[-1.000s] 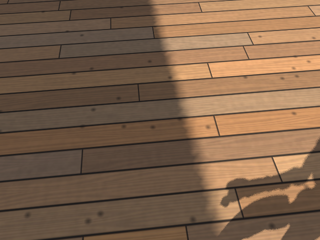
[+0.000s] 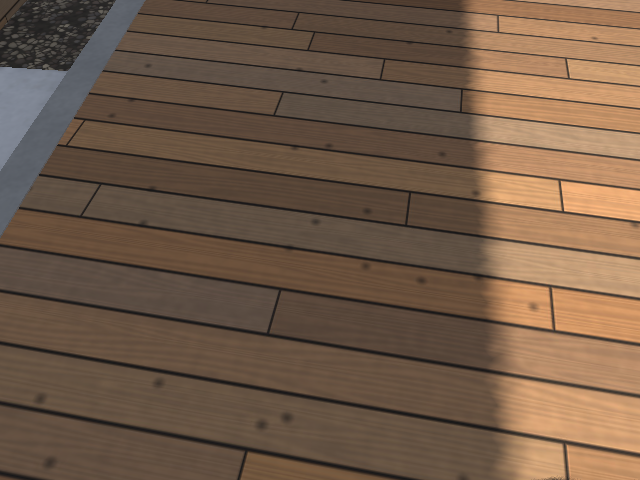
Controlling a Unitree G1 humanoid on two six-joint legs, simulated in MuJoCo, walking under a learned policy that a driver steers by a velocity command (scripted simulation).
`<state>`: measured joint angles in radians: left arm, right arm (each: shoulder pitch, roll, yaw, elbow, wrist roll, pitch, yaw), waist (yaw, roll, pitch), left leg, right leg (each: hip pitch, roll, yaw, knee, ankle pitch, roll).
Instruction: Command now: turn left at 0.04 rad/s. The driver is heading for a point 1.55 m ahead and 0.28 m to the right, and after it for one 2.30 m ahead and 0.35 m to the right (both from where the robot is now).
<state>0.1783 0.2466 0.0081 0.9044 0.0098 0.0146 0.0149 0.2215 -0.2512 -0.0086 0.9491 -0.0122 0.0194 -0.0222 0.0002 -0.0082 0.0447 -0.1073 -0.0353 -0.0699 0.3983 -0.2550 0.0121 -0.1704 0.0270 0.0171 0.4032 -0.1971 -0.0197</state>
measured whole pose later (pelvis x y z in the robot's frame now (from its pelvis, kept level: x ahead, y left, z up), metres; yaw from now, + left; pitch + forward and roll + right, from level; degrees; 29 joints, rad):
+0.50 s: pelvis +0.01 +0.01 +0.00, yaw +0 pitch -1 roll +0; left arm 0.28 0.22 0.00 1.09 0.03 0.01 0.01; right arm 0.30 -0.23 -0.01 1.10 -0.02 0.01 -0.03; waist 0.00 0.00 -0.01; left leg -0.11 -0.05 -0.06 0.41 -0.31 0.06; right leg -0.25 0.01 0.00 0.60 -0.39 -0.05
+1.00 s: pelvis +0.21 -0.03 -0.01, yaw -1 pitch +1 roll +0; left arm 0.52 0.15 0.00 1.13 0.02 -0.10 0.01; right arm -0.01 -0.21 -0.02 0.93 -0.02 -0.03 0.03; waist 0.06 0.02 0.05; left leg -0.60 0.02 0.11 0.66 -0.11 0.07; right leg 0.16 0.06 -0.02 0.16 -0.34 -0.07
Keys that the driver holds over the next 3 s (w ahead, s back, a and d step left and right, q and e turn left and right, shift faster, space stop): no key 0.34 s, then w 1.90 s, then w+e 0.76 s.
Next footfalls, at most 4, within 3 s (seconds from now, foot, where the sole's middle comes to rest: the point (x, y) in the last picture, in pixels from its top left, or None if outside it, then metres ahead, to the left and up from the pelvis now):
1.08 left None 0.43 0.04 -0.78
1.62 right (383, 382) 0.74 -0.12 -0.78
2.18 left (309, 278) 1.04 0.05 -0.78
2.74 right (373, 208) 1.31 -0.13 -0.78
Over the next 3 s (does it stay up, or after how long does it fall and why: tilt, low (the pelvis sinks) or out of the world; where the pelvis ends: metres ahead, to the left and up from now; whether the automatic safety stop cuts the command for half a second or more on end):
stays up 1.30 -0.09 0.00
